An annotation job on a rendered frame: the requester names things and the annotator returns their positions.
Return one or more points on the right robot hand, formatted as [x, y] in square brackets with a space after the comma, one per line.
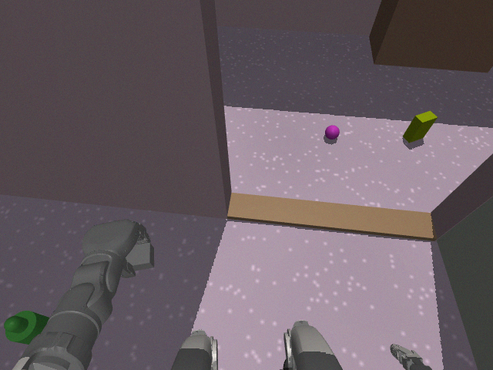
[409, 359]

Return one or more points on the left robot arm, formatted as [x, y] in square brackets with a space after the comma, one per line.
[66, 341]

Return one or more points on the left robot hand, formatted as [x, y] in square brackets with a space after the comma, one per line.
[119, 237]

